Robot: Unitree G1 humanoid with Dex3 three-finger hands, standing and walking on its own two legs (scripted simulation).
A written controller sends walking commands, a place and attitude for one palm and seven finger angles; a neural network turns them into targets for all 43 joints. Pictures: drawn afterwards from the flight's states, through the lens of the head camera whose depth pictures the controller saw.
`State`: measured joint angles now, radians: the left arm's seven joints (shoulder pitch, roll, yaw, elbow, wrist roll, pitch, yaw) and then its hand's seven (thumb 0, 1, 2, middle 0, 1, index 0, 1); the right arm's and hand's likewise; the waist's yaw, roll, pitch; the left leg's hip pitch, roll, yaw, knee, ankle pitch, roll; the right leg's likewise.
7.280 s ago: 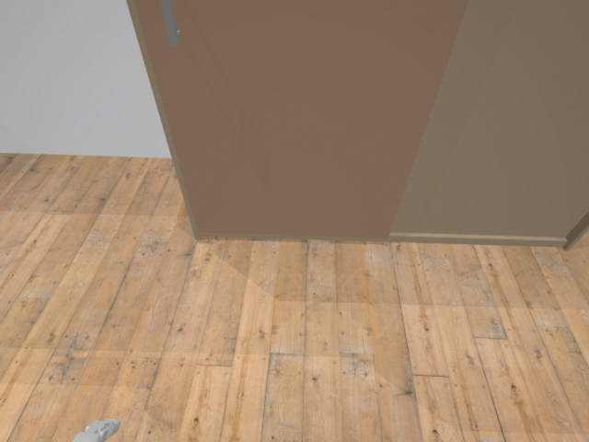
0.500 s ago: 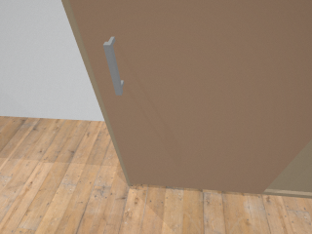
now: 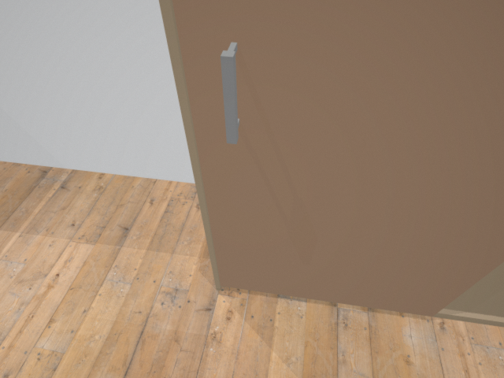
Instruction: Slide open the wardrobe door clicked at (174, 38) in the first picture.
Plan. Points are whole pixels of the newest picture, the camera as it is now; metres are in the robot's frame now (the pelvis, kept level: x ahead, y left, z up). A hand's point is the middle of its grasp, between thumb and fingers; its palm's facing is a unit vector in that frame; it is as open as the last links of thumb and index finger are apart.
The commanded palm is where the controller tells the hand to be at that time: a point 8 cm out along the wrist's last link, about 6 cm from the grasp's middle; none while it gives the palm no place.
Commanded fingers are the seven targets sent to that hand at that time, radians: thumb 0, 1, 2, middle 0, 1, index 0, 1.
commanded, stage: come to a stop and stand still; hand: left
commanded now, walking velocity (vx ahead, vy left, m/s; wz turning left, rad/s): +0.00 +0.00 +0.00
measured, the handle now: (232, 96) +0.54 +0.08 +0.18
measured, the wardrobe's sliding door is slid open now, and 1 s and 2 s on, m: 0.00 0.00 0.00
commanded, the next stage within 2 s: look again from close up in 0.22 s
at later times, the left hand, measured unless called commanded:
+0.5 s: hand out of the picture -0.01 +0.18 -0.17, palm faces +0.02 -0.97 -0.23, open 7.4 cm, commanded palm none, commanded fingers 0.00 0.90 0.90 -0.20 -0.30 -0.20 -0.30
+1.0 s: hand out of the picture -0.03 +0.13 -0.17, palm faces +0.03 -0.98 -0.18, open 7.4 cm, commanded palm none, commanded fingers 0.00 0.90 0.90 -0.20 -0.30 -0.20 -0.30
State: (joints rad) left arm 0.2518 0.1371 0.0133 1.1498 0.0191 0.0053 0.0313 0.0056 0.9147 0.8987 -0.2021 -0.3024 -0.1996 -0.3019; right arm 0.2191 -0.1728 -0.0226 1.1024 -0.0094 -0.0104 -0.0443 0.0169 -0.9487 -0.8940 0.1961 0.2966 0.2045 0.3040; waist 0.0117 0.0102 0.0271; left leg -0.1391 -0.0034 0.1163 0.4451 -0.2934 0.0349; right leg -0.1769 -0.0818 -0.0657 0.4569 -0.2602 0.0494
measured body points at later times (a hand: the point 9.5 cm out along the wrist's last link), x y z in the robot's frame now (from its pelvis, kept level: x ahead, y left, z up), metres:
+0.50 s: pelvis -0.01 +0.00 +0.00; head -0.01 -0.02 +0.44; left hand -0.01 +0.23 -0.15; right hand -0.02 -0.21 -0.18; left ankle -0.03 +0.09 -0.74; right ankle -0.01 -0.15 -0.74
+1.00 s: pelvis -0.02 -0.03 +0.00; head +0.00 -0.04 +0.45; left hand -0.03 +0.19 -0.16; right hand -0.02 -0.24 -0.17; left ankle -0.03 +0.09 -0.74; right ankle -0.01 -0.15 -0.74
